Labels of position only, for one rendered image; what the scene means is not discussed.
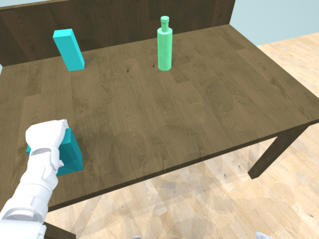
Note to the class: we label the sponge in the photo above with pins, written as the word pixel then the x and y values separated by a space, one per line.
pixel 69 153

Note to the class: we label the table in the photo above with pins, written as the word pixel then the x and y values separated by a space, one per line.
pixel 131 120

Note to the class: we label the left robot upper arm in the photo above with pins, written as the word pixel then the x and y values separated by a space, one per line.
pixel 14 229

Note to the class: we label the robot left forearm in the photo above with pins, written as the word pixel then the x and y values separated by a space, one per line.
pixel 30 200

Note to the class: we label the left robot hand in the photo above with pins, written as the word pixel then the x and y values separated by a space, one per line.
pixel 50 133

